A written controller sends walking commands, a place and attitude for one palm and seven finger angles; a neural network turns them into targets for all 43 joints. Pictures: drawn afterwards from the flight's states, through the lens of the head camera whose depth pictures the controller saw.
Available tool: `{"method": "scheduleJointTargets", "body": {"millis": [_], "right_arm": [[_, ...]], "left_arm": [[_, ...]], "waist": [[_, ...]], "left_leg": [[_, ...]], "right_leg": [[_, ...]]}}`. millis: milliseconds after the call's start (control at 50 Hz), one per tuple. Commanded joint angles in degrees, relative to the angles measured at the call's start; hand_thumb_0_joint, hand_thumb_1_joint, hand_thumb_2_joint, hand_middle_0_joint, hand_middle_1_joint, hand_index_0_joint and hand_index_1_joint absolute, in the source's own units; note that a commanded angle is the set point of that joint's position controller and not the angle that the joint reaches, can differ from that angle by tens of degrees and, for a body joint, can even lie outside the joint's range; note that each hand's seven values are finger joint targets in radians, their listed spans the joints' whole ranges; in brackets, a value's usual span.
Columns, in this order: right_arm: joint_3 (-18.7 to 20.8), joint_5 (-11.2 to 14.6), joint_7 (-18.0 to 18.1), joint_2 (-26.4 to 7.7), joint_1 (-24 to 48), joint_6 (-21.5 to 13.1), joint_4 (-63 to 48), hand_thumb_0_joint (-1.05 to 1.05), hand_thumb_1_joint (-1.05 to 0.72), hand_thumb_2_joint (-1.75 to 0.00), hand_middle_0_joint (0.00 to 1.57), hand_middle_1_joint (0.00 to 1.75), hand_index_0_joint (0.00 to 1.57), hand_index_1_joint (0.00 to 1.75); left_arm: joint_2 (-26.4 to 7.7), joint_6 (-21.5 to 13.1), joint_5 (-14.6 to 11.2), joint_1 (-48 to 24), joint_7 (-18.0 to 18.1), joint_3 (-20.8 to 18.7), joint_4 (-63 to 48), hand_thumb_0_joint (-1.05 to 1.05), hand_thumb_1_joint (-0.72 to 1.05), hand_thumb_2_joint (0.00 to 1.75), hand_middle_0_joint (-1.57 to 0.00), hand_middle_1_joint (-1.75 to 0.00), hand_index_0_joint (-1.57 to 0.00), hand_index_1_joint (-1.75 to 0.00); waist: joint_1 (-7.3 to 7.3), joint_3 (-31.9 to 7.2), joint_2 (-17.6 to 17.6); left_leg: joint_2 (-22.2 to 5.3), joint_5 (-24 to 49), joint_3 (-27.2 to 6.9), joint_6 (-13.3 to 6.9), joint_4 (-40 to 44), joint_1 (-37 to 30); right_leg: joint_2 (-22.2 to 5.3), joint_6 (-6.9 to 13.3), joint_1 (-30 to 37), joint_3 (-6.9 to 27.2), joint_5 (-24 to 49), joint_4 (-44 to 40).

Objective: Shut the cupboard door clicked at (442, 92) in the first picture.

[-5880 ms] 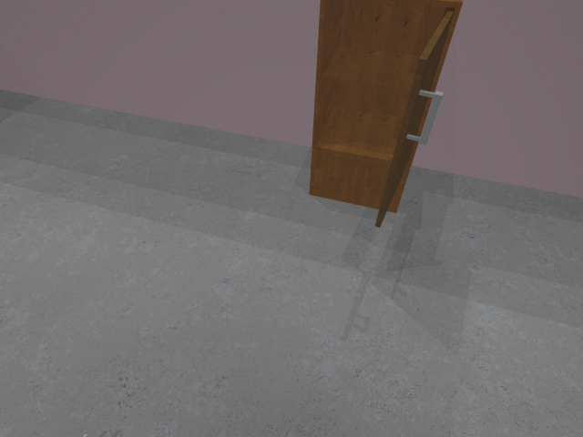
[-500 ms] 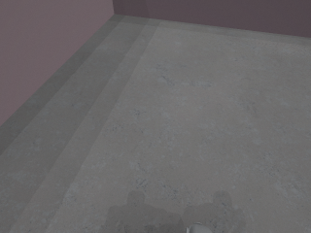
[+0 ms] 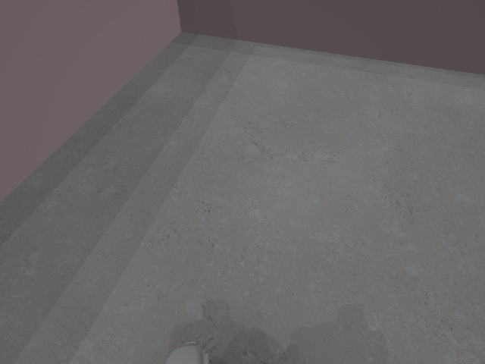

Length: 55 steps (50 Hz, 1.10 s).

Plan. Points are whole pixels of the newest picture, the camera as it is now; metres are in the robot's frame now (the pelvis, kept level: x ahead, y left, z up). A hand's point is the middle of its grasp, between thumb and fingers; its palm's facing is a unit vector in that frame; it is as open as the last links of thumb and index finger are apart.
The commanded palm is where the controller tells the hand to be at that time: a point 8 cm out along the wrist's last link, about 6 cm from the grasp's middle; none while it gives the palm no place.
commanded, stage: walk around to get in front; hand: left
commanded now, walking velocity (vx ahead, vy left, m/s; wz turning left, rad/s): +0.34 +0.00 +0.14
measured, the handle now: out of the picture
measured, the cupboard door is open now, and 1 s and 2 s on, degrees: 81 81 81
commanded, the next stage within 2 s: walk to a spot facing it in 0.02 s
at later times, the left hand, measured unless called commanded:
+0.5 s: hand (151, 301) +0.26 +0.21 -0.16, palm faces +0.18 -0.96 -0.23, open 7.4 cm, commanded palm none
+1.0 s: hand out of the picture +0.13 +0.18 -0.16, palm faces +0.50 -0.82 -0.29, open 7.3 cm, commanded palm none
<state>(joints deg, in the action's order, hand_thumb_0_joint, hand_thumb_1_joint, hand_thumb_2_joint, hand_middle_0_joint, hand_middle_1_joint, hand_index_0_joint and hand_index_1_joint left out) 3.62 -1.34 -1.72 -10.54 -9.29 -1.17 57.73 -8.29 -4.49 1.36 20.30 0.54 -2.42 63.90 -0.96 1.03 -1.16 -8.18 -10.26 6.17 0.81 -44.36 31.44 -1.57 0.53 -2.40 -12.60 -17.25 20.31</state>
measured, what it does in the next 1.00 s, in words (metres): walks ahead, turning left: left foot, then right foot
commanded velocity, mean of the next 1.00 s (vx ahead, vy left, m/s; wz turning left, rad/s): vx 0.02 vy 0.00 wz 0.54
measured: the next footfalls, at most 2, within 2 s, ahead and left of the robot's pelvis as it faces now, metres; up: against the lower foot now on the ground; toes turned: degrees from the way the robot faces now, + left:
left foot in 0.10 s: +0.20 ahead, +0.13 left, +0.00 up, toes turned +11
right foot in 0.54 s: +0.27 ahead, -0.09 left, +0.00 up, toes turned +5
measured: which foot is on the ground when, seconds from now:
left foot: up 0.00-0.08, down 0.10-0.54, up 0.56-1.00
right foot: down 0.00-0.10, up 0.12-0.52, down 0.54-1.00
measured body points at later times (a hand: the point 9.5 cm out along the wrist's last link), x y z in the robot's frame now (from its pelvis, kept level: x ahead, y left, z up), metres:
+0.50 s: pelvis +0.17 +0.01 -0.01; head +0.20 +0.00 +0.44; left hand +0.25 +0.26 -0.14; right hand +0.21 -0.22 -0.17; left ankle +0.16 +0.13 -0.74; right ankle +0.23 -0.10 -0.72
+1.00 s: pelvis +0.20 -0.02 +0.00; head +0.25 -0.01 +0.44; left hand +0.11 +0.22 -0.14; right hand +0.43 -0.20 -0.15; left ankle +0.13 +0.10 -0.70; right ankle +0.23 -0.10 -0.74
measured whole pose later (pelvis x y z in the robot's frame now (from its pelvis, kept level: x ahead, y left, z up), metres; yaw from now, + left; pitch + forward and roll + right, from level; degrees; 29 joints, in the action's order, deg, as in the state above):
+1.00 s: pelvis +0.20 -0.02 +0.00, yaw +28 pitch +0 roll +2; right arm 4.2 -0.9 -1.5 -15.4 -5.7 4.4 52.4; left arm -12.1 1.0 1.6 15.0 1.1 -3.0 52.9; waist -1.9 5.0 -0.1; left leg -3.7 -23.7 5.3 3.2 -47.2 22.5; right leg -9.4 1.9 -12.8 -20.9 -17.3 30.7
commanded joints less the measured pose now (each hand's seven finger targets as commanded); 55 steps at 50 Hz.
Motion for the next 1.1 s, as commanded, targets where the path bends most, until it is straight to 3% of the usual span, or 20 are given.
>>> {"method": "scheduleJointTargets", "body": {"millis": [0, 60, 80, 100, 120, 160, 220, 360, 480, 500, 520, 540, 560, 600, 660, 960, 1020, 1040, 1060, 1080], "right_arm": [[-0.1, 0.2, -0.8, -1.3, 2.5, -1.4, -4.1, 0.0, -0.9, -0.9, 0.2, 0.3, 0.2, 0.3], [1.1, -0.5, 0.5, -5.8, -13.8, -2.2, 0.5, 0.0, -0.9, -0.9, 0.2, 0.3, 0.2, 0.3], [2.8, -1.2, 1.4, -13.2, -20.7, -2.6, 1.9, 0.0, -0.9, -0.9, 0.2, 0.3, 0.2, 0.3], [2.9, -0.2, 1.9, -16.1, -23.1, -1.8, 2.2, 0.0, -0.9, -0.9, 0.2, 0.3, 0.2, 0.3], [2.4, 0.2, 2.5, -13.9, -18.4, -1.9, 1.8, 0.0, -0.9, -0.9, 0.2, 0.3, 0.2, 0.3], [1.0, 0.3, 2.8, -8.2, -10.3, -2.5, -0.3, 0.0, -0.9, -0.9, 0.2, 0.3, 0.2, 0.3], [-0.1, 0.5, 2.8, -6.1, -5.9, -3.0, -1.0, 0.0, -0.9, -0.9, 0.2, 0.3, 0.2, 0.3], [1.7, 0.1, 2.3, -9.2, -5.0, -0.8, -3.1, 0.0, -0.9, -0.9, 0.2, 0.3, 0.2, 0.3], [3.0, 0.1, 2.2, -10.6, -3.6, 1.2, -4.9, 0.0, -0.9, -0.9, 0.2, 0.3, 0.2, 0.3], [3.1, 0.4, 2.0, -9.6, -3.4, 1.3, -5.5, 0.0, -0.9, -0.9, 0.2, 0.3, 0.2, 0.3], [2.4, 1.0, 1.6, -5.3, -5.8, 1.2, -6.5, 0.0, -0.9, -0.9, 0.2, 0.3, 0.2, 0.3], [2.4, 0.6, 1.7, -5.1, -5.9, 1.4, -8.1, 0.0, -0.9, -0.9, 0.2, 0.3, 0.2, 0.3], [2.6, 0.2, 1.8, -7.0, -5.2, 2.3, -7.4, 0.0, -0.9, -0.9, 0.2, 0.3, 0.2, 0.3], [2.7, 0.1, 1.1, -6.4, -4.9, 3.2, -6.3, 0.0, -0.9, -0.9, 0.2, 0.3, 0.2, 0.3], [2.3, 0.0, 0.4, -5.6, -5.0, 4.2, -5.6, 0.0, -0.9, -0.9, 0.2, 0.3, 0.2, 0.3], [0.4, 0.6, -0.1, -6.3, 5.9, 3.4, -10.9, 0.0, -0.9, -0.9, 0.2, 0.3, 0.2, 0.3], [1.1, 0.3, 0.1, -9.1, 0.6, 2.8, -10.4, 0.0, -0.9, -0.9, 0.2, 0.3, 0.2, 0.3], [2.5, 0.0, 0.4, -14.5, -3.9, 2.2, -9.7, 0.0, -0.9, -0.9, 0.2, 0.3, 0.2, 0.3], [3.9, 0.2, 0.8, -20.7, -6.7, 2.1, -9.5, 0.0, -0.9, -0.9, 0.2, 0.3, 0.2, 0.3], [3.7, 0.6, 1.3, -20.4, -9.4, 2.4, -7.6, 0.0, -0.9, -0.9, 0.2, 0.3, 0.2, 0.3]], "left_arm": [[-9.3, -0.6, 0.3, 2.9, 0.6, -1.5, -1.1, 0.0, 0.9, 0.9, -0.2, -0.3, -0.2, -0.3], [-8.9, -0.2, -0.3, 1.9, 0.5, -1.6, -1.5, 0.0, 0.9, 0.9, -0.2, -0.3, -0.2, -0.3], [-5.6, 0.2, -0.9, 5.1, -0.1, -1.4, -2.6, 0.0, 0.9, 0.9, -0.2, -0.3, -0.2, -0.3], [-5.2, 0.1, -0.9, 2.1, -0.3, -0.7, -5.1, 0.0, 0.9, 0.9, -0.2, -0.3, -0.2, -0.3], [-5.2, 0.3, -0.8, 0.2, 0.2, -0.8, -5.2, 0.0, 0.9, 0.9, -0.2, -0.3, -0.2, -0.3], [-4.3, 0.6, -0.2, -2.4, -0.2, -1.0, -4.5, 0.0, 0.9, 0.9, -0.2, -0.3, -0.2, -0.3], [-2.7, 2.5, -0.1, 0.7, -0.1, -1.0, -4.0, 0.0, 0.9, 0.9, -0.2, -0.3, -0.2, -0.3], [-4.4, 4.9, -0.4, -6.6, 0.4, -2.3, -10.6, 0.0, 0.9, 0.9, -0.2, -0.3, -0.2, -0.3], [-6.0, 4.0, -0.9, -6.3, 0.7, -2.5, -13.4, 0.0, 0.9, 0.9, -0.2, -0.3, -0.2, -0.3], [-8.0, 3.3, -0.6, -3.9, 0.9, -2.8, -13.3, 0.0, 0.9, 0.9, -0.2, -0.3, -0.2, -0.3], [-13.6, 2.6, 0.3, -2.5, 1.5, -3.8, -13.4, 0.0, 0.9, 0.9, -0.2, -0.3, -0.2, -0.3], [-17.3, 3.0, 0.2, -1.4, 1.4, -4.1, -14.2, 0.0, 0.9, 0.9, -0.2, -0.3, -0.2, -0.3], [-15.7, 2.8, -0.2, -4.0, 1.6, -4.0, -14.7, 0.0, 0.9, 0.9, -0.2, -0.3, -0.2, -0.3], [-11.7, 3.5, -0.3, -10.5, 1.9, -2.8, -16.5, 0.0, 0.9, 0.9, -0.2, -0.3, -0.2, -0.3], [-10.0, 3.0, -0.2, -10.1, 1.6, -1.9, -16.4, 0.0, 0.9, 0.9, -0.2, -0.3, -0.2, -0.3], [-15.9, 4.6, 0.6, -3.2, 1.1, -3.5, -14.0, 0.0, 0.9, 0.9, -0.2, -0.3, -0.2, -0.3], [-16.3, 5.0, -0.2, -4.0, 0.6, -3.9, -13.7, 0.0, 0.9, 0.9, -0.2, -0.3, -0.2, -0.3], [-14.6, 5.1, -0.5, -4.3, 0.2, -3.9, -15.0, 0.0, 0.9, 0.9, -0.2, -0.3, -0.2, -0.3], [-10.9, 5.2, -0.7, -7.4, -0.2, -2.6, -18.4, 0.0, 0.9, 0.9, -0.2, -0.3, -0.2, -0.3], [-12.2, 6.1, 0.0, -11.0, 0.3, -2.2, -19.8, 0.0, 0.9, 0.9, -0.2, -0.3, -0.2, -0.3]], "waist": [[-0.14, 6.0, 6.6], [7.5, -2.5, -0.4], [8.66, -9.4, -16.0], [8.58, -9.3, -18.5], [7.14, -7.9, -11.7], [4.05, -0.5, -6.6], [-0.12, -1.1, -4.5], [0.59, -1.1, -5.4], [-0.38, -4.0, -6.5], [-1.51, -4.3, -2.6], [-1.48, -7.1, 13.0], [-1.84, -8.0, 18.5], [-1.59, -7.0, 19.0], [1.73, -1.8, 8.3], [2.1, -0.5, 10.6], [-2.11, -4.2, 12.8], [1.38, -6.7, 8.8], [4.11, -9.7, -2.7], [5.99, -8.1, -18.5], [6.84, -8.3, -11.6]], "left_leg": [[1.0, -1.6, 1.1, -1.4, 6.5, -3.7], [3.6, 0.9, 1.4, -3.4, 14.7, -28.7], [-10.3, 1.5, -19.0, -7.9, 20.2, -40.9], [-18.0, 6.3, -30.7, -11.9, 26.7, -41.8], [-18.3, 5.8, -29.0, -12.1, 28.0, -37.2], [-13.7, 11.9, -20.1, -11.1, 28.4, -25.6], [-7.9, 23.8, -9.8, -9.1, 28.0, -16.3], [-6.3, 15.3, -13.1, -10.8, 27.7, -15.8], [-3.8, 17.9, -17.3, -8.2, 18.1, -15.4], [-0.7, 12.0, -15.3, -5.2, 13.2, -11.8], [6.7, -6.2, -7.1, -0.4, 0.1, -0.7], [9.7, -26.4, -5.0, 1.6, -12.4, 2.7], [6.9, -25.2, -9.1, 1.5, -20.3, 1.7], [4.6, -16.3, -7.9, 2.3, -27.2, 2.5], [4.7, -10.1, -6.1, 3.5, -27.1, 1.7], [5.1, -14.1, 1.2, 1.7, 3.0, -7.3], [5.4, -3.1, 1.8, 0.1, 17.4, -20.3], [-2.7, 9.1, -9.5, -4.0, 22.5, -31.6], [-17.2, 33.7, -27.5, -12.7, 24.1, -36.6], [-18.6, 34.6, -27.0, -15.5, 22.8, -34.6]], "right_leg": [[-16.7, 6.0, -1.8, 8.4, 17.5, -6.6], [-11.6, 2.6, -8.3, 2.2, 26.3, 17.2], [-3.6, -0.6, -20.9, -0.1, 5.7, 36.1], [0.0, -0.7, -29.0, 5.1, -15.9, 48.8], [-2.4, -0.3, -31.9, 9.3, -14.1, 54.1], [-6.4, -1.7, -32.2, 11.0, -6.5, 53.8], [-6.3, -3.6, -23.1, 10.3, -3.6, 45.2], [-4.5, -5.7, -24.7, 10.0, -0.9, 33.6], [-0.4, -4.9, -11.2, 8.0, 3.6, 10.9], [-2.7, -4.6, -4.8, 9.9, 10.0, 2.8], [-17.5, -0.6, 6.3, 22.9, 20.7, -1.6], [-28.9, 6.1, 3.4, 29.7, 30.3, -2.1], [-28.0, 7.6, -2.7, 28.6, 25.6, -3.3], [-22.2, 6.3, -7.4, 20.1, 19.9, -2.9], [-17.8, 4.2, -7.8, 10.7, 23.8, -2.5], [-22.0, 6.1, 0.5, 3.1, 30.0, 3.9], [-20.6, 1.9, -5.4, -1.0, 25.9, 14.3], [-16.3, -2.0, -16.7, -2.8, 14.4, 26.2], [-8.2, -6.5, -33.0, -1.2, -21.3, 38.9], [-7.6, -6.1, -34.3, 6.5, -22.1, 44.4]]}}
